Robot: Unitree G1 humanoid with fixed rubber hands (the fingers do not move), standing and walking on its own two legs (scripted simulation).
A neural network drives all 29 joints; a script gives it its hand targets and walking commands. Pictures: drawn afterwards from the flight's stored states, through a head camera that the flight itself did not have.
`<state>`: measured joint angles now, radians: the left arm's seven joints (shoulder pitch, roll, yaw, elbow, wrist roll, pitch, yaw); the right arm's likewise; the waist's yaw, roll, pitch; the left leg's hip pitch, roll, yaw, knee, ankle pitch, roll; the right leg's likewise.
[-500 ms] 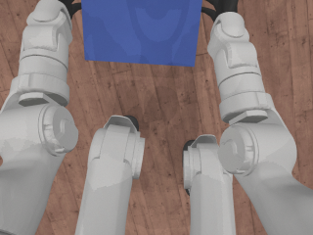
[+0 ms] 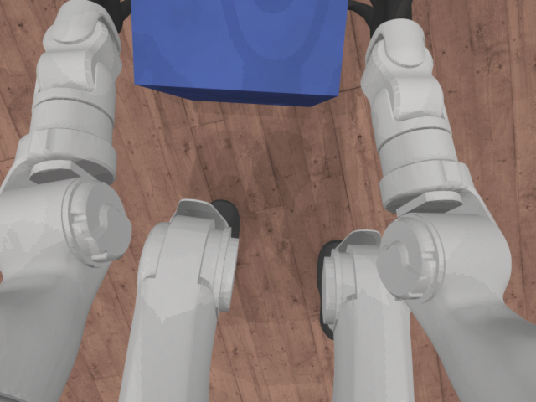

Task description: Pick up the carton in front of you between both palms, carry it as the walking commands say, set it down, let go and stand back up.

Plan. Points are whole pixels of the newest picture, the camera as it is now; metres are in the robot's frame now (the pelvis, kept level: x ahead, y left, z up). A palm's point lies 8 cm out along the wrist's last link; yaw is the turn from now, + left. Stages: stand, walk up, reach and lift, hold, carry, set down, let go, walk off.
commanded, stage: set down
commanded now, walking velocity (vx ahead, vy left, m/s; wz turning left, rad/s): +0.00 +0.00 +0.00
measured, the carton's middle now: (248, 19) +0.54 +0.14 -0.26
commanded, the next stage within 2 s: let go in 1.34 s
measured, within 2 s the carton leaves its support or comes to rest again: neither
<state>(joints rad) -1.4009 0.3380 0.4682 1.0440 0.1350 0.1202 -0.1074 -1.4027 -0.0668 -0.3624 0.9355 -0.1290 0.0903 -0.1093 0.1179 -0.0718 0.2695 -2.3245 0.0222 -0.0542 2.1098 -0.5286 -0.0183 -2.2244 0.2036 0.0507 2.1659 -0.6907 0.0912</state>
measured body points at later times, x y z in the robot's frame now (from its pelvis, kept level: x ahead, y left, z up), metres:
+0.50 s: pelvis -0.03 +0.00 +0.00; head +0.32 +0.07 +0.26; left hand +0.49 +0.34 -0.14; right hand +0.55 -0.03 -0.14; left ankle +0.11 +0.13 -0.35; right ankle +0.08 -0.12 -0.35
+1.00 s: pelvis +0.00 +0.01 +0.13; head +0.32 +0.08 +0.43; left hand +0.48 +0.35 +0.01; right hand +0.55 -0.04 +0.01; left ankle +0.11 +0.13 -0.35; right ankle +0.08 -0.12 -0.35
